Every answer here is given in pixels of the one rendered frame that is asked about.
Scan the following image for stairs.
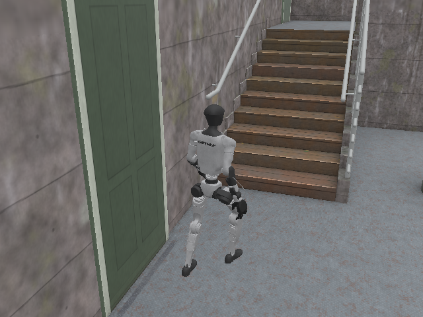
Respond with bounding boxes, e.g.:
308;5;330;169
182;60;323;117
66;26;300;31
217;29;355;201

